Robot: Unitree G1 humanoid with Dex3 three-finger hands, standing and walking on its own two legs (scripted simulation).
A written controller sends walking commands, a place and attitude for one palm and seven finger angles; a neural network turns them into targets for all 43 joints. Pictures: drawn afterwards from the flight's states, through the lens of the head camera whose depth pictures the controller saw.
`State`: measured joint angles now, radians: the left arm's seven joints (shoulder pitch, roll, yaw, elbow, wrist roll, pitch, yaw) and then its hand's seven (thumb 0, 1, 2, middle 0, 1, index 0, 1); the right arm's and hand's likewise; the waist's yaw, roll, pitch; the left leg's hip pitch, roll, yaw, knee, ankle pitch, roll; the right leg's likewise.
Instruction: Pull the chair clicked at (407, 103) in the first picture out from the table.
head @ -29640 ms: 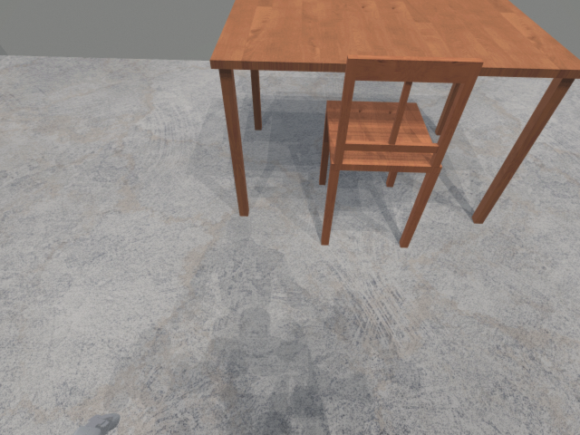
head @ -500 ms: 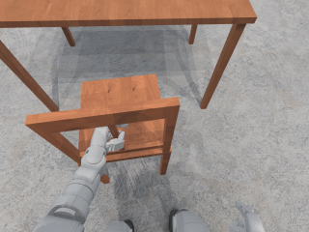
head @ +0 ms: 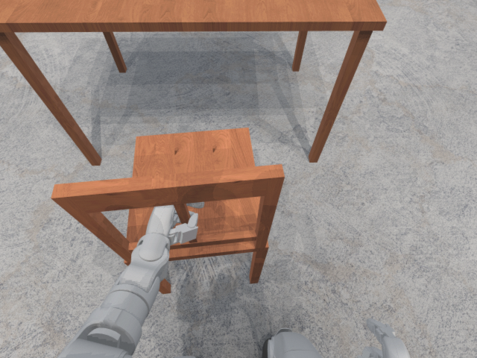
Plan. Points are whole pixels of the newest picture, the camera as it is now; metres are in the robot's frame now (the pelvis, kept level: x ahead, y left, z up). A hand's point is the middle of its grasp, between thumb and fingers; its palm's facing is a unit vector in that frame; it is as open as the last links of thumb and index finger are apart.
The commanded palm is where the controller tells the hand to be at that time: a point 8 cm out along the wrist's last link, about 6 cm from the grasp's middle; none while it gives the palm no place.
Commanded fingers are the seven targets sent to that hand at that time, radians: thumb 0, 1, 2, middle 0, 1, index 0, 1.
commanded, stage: step backward, pulling the chair out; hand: left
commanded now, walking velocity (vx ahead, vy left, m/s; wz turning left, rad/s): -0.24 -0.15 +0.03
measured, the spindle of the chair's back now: (186, 222) +0.37 +0.11 -0.11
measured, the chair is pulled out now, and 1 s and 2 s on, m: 0.45 0.57 0.57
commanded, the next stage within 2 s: stop walking, hand still on the chair in 0.10 s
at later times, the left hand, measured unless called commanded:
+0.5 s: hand (193, 282) +0.24 +0.08 -0.06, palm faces -0.09 -0.98 -0.18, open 5.2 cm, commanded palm +0.23 +0.14 -0.04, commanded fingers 0.00 0.90 0.90 -0.50 -1.45 -0.50 -1.45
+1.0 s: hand (189, 291) +0.22 +0.09 -0.06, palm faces -0.11 -0.98 -0.18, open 5.3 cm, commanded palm +0.21 +0.14 -0.04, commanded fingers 0.00 0.90 0.90 -0.50 -1.45 -0.50 -1.45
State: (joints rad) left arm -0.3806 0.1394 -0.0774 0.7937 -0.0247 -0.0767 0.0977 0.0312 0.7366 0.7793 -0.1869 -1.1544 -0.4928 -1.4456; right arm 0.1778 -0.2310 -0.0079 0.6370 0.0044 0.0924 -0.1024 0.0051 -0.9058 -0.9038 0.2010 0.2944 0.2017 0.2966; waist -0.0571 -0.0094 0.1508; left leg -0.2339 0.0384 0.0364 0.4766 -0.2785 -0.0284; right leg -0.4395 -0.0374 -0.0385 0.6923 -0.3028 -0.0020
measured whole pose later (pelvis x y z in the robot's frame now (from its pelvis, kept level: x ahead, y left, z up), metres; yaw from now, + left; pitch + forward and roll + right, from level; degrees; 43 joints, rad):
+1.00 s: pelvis -0.05 -0.01 +0.00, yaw -2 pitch -1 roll +1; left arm -0.13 0.10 -0.12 0.75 -0.02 -0.07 0.08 0.04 0.69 0.82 -0.23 -1.21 -0.49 -1.45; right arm 0.18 -0.21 0.03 0.69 0.02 0.03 -0.11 0.01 -0.90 -0.90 0.21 0.30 0.21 0.30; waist -0.02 0.03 0.04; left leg -0.15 0.04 0.04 0.43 -0.26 -0.03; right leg -0.24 -0.04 -0.03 0.49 -0.22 0.01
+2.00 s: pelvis -0.03 +0.00 -0.03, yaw +1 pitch +9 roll +0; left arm 0.04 0.17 -0.07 0.24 -0.05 0.21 0.01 -0.01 -0.54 0.20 -0.04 -0.12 -0.04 -0.12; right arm 0.23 -0.27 0.02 0.56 0.03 -0.07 -0.07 0.01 -0.90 -0.90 0.20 0.30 0.20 0.30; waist -0.05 0.04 -0.08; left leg -0.50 0.02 -0.01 0.79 -0.44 -0.02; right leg -0.55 -0.07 -0.06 0.78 -0.38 0.02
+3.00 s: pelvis -0.03 +0.00 -0.06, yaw +2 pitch +11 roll -1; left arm 0.73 0.17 -0.16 -0.38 -0.07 0.14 0.02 -0.01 -0.54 0.20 0.00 0.00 0.00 0.00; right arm 0.27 -0.23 0.02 0.43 0.03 -0.14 -0.11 0.01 -0.90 -0.90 0.20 0.30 0.21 0.30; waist -0.01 0.04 -0.15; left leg -0.65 0.02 -0.04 1.00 -0.54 -0.02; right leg -0.68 -0.08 -0.08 0.97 -0.47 0.03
